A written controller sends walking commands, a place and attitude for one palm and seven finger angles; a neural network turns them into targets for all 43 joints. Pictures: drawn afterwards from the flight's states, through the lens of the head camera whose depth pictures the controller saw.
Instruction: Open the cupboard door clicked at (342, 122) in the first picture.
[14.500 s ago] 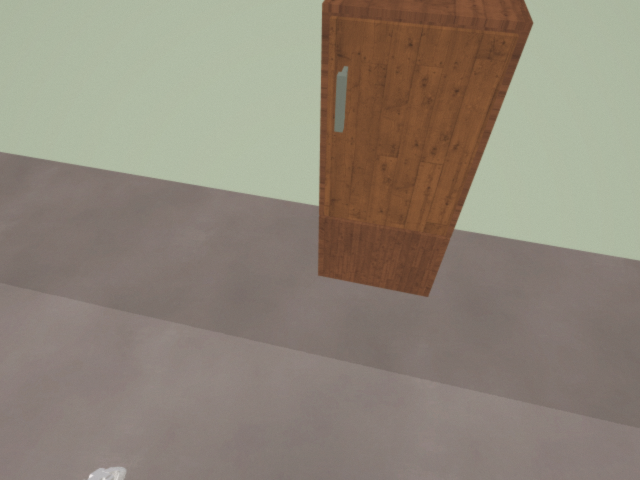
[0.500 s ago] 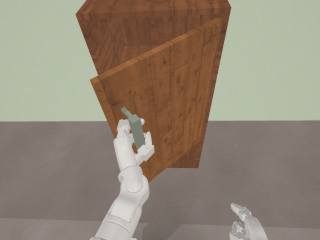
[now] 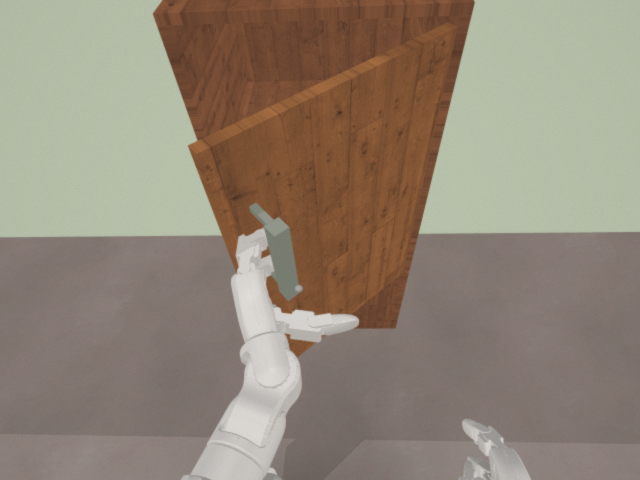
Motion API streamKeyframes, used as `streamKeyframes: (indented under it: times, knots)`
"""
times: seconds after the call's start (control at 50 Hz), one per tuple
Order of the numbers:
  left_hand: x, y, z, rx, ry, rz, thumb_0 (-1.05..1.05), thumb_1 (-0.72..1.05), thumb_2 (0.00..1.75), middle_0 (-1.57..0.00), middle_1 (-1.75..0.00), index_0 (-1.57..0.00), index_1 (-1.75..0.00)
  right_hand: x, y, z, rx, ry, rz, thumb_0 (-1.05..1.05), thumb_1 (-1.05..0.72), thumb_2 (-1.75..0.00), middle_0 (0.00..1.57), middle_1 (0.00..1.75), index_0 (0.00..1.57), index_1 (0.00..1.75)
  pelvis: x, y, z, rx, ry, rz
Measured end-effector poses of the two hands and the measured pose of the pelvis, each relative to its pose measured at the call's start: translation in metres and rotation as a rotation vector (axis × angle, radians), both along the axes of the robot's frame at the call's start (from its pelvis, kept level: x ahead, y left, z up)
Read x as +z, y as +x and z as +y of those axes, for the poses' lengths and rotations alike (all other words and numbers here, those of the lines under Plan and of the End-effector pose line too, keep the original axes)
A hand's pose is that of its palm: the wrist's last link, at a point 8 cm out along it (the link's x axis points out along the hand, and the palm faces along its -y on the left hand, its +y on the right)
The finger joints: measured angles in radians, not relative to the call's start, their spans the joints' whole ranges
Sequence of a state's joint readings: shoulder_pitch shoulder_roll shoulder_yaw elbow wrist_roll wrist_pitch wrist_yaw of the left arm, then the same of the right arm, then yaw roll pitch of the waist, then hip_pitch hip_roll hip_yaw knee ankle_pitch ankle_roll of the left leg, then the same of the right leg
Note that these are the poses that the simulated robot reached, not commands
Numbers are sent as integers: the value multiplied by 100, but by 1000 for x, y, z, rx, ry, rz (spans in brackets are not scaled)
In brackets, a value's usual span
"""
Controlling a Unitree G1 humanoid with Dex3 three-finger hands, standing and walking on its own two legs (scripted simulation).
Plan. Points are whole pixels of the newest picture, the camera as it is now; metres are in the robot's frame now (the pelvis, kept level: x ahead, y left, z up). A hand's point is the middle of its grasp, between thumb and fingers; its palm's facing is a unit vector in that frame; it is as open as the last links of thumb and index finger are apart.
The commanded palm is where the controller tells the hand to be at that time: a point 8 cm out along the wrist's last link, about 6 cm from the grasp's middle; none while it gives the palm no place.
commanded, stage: open thumb and fingers to let go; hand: left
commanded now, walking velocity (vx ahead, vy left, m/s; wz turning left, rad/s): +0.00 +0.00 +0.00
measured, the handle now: (274, 253) +0.39 +0.07 +0.07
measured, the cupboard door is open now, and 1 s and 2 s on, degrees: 41 45 45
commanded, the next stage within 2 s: slide the hand sideways off the handle in 0.14 s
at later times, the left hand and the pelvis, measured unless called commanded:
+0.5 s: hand (306, 322) +0.29 +0.03 +0.06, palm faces -0.15 -0.99 +0.02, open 16.3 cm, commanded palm +0.28 +0.08 +0.06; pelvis -0.02 +0.03 +0.00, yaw -1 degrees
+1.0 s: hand (269, 350) +0.26 +0.07 +0.07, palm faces -0.07 -1.00 +0.02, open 16.1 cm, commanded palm +0.23 +0.13 +0.06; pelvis +0.00 +0.03 +0.00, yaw -2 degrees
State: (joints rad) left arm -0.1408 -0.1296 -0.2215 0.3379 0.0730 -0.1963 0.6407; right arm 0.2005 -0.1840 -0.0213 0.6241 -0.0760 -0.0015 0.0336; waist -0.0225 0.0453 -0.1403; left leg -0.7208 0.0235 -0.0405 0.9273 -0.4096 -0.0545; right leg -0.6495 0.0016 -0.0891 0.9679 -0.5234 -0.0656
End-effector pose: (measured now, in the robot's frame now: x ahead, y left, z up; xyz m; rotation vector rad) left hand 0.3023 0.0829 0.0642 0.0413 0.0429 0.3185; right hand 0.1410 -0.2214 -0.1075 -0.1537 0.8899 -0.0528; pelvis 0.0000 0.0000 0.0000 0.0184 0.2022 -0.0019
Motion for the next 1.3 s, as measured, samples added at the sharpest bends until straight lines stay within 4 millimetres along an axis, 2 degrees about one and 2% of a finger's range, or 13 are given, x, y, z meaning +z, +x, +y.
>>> streamKeyframes:
  times: [0.16,0.22,0.28,0.42,0.58,0.68,0.8,1.1,1.3]
  knots:
    - [0,2,-4,-40,3,0,-1,-49,30,-22,-63,-23,-64,2,2,14,10,7,-24,1,-90,-90,20,30,20,30,-2,-5,11,-7,-12,-2]
    - [0,2,-3,-48,-3,3,-1,-49,30,-25,-54,-25,-58,2,2,19,17,11,-31,1,-90,-90,20,30,20,30,-3,-7,14,-9,-14,-4]
    - [0,1,-1,-70,2,3,-1,-49,30,-28,-49,-25,-56,3,2,24,24,17,-34,1,-90,-90,20,30,20,30,-3,-9,16,-9,-15,-6]
    - [-3,-19,5,-463,-10,-69,-1,-49,30,-20,-37,-14,-41,5,-12,23,-15,14,-44,1,-90,-90,20,30,20,30,-5,-13,24,-7,-19,-18]
    - [-5,-24,-2,-437,-70,-54,-1,-50,30,-16,-31,-15,-33,8,-30,21,-51,-4,-21,1,-90,-90,20,30,20,30,-3,-16,32,-33,-15,-27]
    - [-1,-30,3,-426,-58,-82,-1,-50,30,-16,-31,-16,-31,10,-33,23,-61,-3,-17,1,-90,-90,20,30,20,30,-3,-14,34,-44,-13,-28]
    - [-2,-40,16,-424,-53,-69,-1,-50,30,-17,-31,-17,-31,15,-24,25,-56,-4,-35,1,-90,-90,20,30,20,30,-2,-12,33,-45,-15,-36]
    - [1,-73,48,-371,-57,-60,-1,-50,30,-18,-31,-18,-31,28,20,27,-2,-5,-153,1,-90,-90,20,30,20,30,-5,-1,28,-28,-16,-30]
    - [0,-92,74,-344,-44,-41,-1,-50,30,-16,-30,-15,-30,26,27,22,9,-14,-170,1,-90,-90,20,30,20,30,-8,2,22,-16,-16,-19]
